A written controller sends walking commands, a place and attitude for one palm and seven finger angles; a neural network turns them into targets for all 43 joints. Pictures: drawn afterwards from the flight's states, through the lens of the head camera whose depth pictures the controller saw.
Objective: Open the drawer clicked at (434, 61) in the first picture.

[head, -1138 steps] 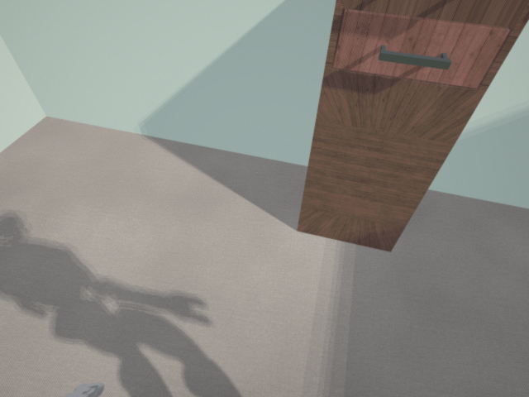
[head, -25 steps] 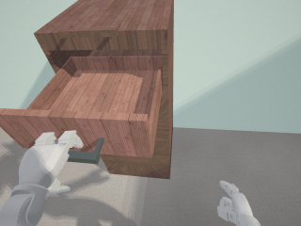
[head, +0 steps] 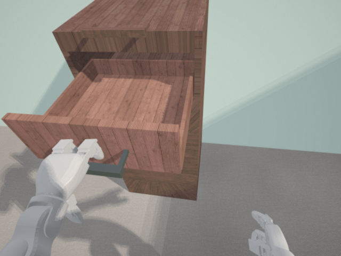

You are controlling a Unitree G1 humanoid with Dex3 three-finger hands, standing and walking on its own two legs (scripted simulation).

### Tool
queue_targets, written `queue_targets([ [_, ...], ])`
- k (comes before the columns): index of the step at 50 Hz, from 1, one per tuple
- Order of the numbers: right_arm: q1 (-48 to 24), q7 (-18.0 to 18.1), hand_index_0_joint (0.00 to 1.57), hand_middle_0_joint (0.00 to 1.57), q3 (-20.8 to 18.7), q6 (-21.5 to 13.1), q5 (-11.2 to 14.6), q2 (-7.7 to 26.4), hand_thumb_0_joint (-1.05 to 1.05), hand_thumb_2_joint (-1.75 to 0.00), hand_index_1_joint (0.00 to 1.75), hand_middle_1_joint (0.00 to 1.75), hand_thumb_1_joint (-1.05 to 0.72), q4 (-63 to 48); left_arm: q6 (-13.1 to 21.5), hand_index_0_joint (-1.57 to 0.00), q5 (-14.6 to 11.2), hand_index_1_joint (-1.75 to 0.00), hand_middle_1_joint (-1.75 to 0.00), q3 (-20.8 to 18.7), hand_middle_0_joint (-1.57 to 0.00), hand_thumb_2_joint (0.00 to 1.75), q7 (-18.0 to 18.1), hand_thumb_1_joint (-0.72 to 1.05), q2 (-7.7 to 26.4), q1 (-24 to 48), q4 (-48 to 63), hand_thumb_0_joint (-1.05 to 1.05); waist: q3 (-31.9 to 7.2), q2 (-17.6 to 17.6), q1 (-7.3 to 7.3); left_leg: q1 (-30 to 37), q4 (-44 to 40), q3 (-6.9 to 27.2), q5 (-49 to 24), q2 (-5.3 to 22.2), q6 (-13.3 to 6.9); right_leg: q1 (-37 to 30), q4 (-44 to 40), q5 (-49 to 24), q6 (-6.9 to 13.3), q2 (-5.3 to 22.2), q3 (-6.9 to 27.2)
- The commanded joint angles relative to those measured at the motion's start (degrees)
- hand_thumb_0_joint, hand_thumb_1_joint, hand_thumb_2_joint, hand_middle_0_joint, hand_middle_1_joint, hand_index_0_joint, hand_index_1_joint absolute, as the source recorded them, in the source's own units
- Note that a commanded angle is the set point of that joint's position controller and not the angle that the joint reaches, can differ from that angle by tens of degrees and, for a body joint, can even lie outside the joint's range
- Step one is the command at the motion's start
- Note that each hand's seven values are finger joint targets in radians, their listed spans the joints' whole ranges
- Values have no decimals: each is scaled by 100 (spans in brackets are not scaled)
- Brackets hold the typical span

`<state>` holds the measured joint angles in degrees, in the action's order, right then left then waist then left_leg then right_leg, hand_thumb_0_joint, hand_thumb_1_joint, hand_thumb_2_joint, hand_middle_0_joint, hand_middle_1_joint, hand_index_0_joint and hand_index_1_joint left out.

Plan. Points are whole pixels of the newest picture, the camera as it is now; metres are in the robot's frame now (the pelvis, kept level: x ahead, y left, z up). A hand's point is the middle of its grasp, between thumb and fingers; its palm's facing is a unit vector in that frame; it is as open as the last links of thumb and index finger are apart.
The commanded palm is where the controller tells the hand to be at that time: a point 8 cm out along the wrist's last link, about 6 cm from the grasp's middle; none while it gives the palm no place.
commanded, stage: lift the hand off the handle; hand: left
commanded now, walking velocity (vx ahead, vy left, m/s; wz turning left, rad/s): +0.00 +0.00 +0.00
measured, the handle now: (88, 159) +0.26 +0.23 +0.12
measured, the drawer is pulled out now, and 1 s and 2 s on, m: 0.30 0.29 0.29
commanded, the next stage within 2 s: draw the hand back to the body in 1.24 s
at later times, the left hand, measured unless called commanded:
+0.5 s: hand (71, 165) +0.23 +0.24 +0.15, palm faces +0.10 -0.05 -0.99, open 13.3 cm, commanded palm +0.20 +0.24 +0.23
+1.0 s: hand (62, 131) +0.25 +0.23 +0.23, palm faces +0.25 -0.01 -0.97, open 13.4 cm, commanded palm +0.20 +0.23 +0.30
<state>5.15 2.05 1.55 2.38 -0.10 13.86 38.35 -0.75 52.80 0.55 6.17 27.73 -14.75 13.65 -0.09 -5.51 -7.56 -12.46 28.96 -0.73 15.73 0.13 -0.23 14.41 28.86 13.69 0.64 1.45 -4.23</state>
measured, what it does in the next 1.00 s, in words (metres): stands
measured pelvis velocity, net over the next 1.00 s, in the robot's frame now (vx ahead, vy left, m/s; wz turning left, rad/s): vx -0.02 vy -0.01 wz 0.02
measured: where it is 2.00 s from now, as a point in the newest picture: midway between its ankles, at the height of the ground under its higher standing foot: outside the picture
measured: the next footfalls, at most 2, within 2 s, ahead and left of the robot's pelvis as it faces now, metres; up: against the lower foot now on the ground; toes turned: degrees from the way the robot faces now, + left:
none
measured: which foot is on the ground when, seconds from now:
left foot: down 0.00-1.00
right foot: down 0.00-1.00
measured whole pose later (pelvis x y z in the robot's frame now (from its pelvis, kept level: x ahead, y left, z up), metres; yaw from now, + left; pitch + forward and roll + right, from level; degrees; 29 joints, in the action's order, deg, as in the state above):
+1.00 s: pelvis -0.02 -0.01 +0.01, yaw +1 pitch -4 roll +0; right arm 2.7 0.6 3.3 0.2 2.1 15.2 38.9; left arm -3.7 42.0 -2.1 -7.2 37.4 4.7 18.2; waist 0.8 -8.3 -8.5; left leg -7.3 23.1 0.6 11.5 -0.2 0.3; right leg 9.0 23.6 10.3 1.0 1.6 -5.5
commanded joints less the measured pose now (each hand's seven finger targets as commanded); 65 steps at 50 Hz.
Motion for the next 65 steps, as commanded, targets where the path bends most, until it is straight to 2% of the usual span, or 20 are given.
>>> queue_targets([
  [1,-1033,89,20,20,-166,-265,27,477,0,-90,30,30,-90,-1007,-55,-30,41,-120,-120,-639,-30,30,70,-50,1130,1688,1096,0,-909,190,186,149,-632,4,-762,-151,-47,-445,-602,-158,45,-184,182],
  [7,-1182,121,20,20,-104,-379,53,487,0,-90,30,30,-90,-1027,46,-30,-195,-120,-120,-1004,-30,30,-70,-50,1542,1959,1543,0,-917,31,172,301,-726,90,-863,-113,-41,-702,-687,-280,51,-207,218],
  [10,-1125,89,20,20,-106,-395,36,447,0,-90,30,30,-90,-1039,79,-30,-256,-120,-120,-791,-30,30,-151,-50,1261,1826,1666,0,-855,61,150,381,-798,64,-1068,-132,-47,-707,-736,-405,40,-192,138],
  [17,-1249,58,20,20,-92,-462,115,493,0,-90,30,30,-90,-1041,66,-30,-459,-120,-120,-1401,-30,30,-250,-50,1914,2254,1869,0,-1061,-185,78,497,-871,89,-1109,-125,-13,-997,-824,-457,59,-210,239],
  [20,-1153,24,20,20,-99,-443,82,491,0,-90,30,30,-90,-1008,41,-30,-509,-120,-120,-1155,-30,30,-336,-50,1651,2161,1818,0,-958,36,115,497,-923,54,-1258,-148,-15,-970,-868,-583,33,-170,154],
  [22,-1237,2,20,20,-92,-477,151,529,0,-90,30,30,-90,-1016,-31,-30,-621,-120,-120,-1571,-30,30,-376,-50,2047,2181,1807,0,-971,-21,88,491,-878,71,-1205,-112,6,-1043,-883,-594,38,-184,249],
  [24,-1206,-12,20,20,-84,-413,144,480,0,-90,30,30,-90,-969,-113,-30,-609,-120,-120,-1147,-30,30,-476,-50,1660,2311,1612,0,-769,130,173,443,-968,33,-1184,-128,-12,-931,-943,-505,16,-159,175],
  [27,-1314,0,20,20,-61,-460,208,569,0,-90,30,30,-90,-1031,-134,-30,-731,-120,-120,-1574,-30,30,-570,-50,2223,2774,1818,0,-948,-60,128,472,-969,84,-998,-115,4,-1064,-944,-413,23,-165,271],
  [28,-1325,-14,20,20,-4,-478,129,496,0,-90,30,30,-90,-1066,-112,-30,-659,-120,-120,-1233,-30,30,-623,-50,1938,2976,1892,0,-1139,-68,92,523,-981,79,-1058,-173,-12,-1111,-928,-361,32,-116,232],
  [32,-1320,8,20,20,-64,-538,207,564,0,-90,30,30,-90,-1056,11,-30,-863,-120,-120,-1747,-30,30,-658,-50,2454,3178,2131,0,-1231,-192,127,665,-889,100,-1210,-137,-1,-1157,-953,-600,25,-142,304],
  [33,-1307,-14,20,20,-8,-564,135,477,0,-90,30,30,-90,-1081,36,-30,-852,-120,-120,-1380,-30,30,-701,-50,2096,3273,2109,0,-1282,-65,111,653,-925,84,-1219,-182,-7,-1156,-938,-526,16,-96,233],
  [38,-1305,-35,20,20,-4,-581,173,529,0,-90,30,30,-90,-1031,-33,-30,-946,-120,-120,-1391,-30,30,-822,-50,2204,3728,1860,0,-1243,-35,134,575,-984,108,-1039,-177,11,-1104,-973,-342,19,-94,240],
  [42,-1381,-29,20,20,-41,-625,227,580,0,-90,30,30,-90,-1045,23,-30,-1077,-120,-120,-1809,-30,30,-836,-50,2659,3968,2144,0,-1349,-177,124,653,-900,161,-1102,-137,27,-1163,-962,-491,35,-116,333],
  [50,-1442,-150,20,20,21,-348,281,647,0,-90,30,30,-90,-946,-687,-30,-967,-120,-120,-1217,-30,30,-1242,-50,2181,4028,776,0,-728,155,93,107,-1134,89,-795,-120,48,-908,-931,-174,20,-81,229],
  [53,-1574,-232,20,20,83,-242,309,643,0,-90,30,30,-90,-1153,-978,-30,-927,-120,-120,-1187,-30,30,-1561,-50,2205,4209,718,0,-1079,317,10,-4,-1022,39,-838,-127,35,-1172,-773,-186,46,-27,324],
  [57,-1643,-277,20,20,41,-107,387,753,0,-90,30,30,-90,-1333,-1098,-30,-1038,-120,-120,-1629,-30,30,-1851,-50,2676,3926,1169,0,-1246,157,24,-35,-863,25,-904,-66,-8,-1195,-617,-479,33,-51,392],
  [59,-1521,-317,20,20,72,-22,363,676,0,-90,30,30,-90,-1344,-1188,-30,-1034,-120,-120,-1424,-30,30,-2031,-50,2378,3489,947,0,-1042,453,65,-179,-884,-18,-891,-61,-30,-1100,-578,-405,-7,-44,306],
  [62,-1545,-295,20,20,19,-31,365,818,0,-90,30,30,-90,-1455,-1136,-30,-1071,-120,-120,-2025,-30,30,-2121,-50,3148,3686,1468,0,-1334,294,3,-171,-710,-28,-933,-70,-42,-1190,-472,-540,12,-35,441],
  [63,-1600,-319,20,20,81,-82,321,701,0,-90,30,30,-90,-1569,-1090,-30,-1088,-120,-120,-1773,-30,30,-2157,-50,2816,3773,1668,0,-1449,326,-17,-191,-661,-8,-1023,-122,-54,-1275,-422,-563,6,6,452],
  [65,-1373,-275,20,20,20,-104,326,752,0,-90,30,30,-90,-1462,-952,-30,-1201,-120,-120,-2124,-30,30,-2110,-50,3024,3362,1502,0,-1221,426,23,-143,-630,-35,-1040,-90,-64,-1072,-476,-598,-39,-25,377],
])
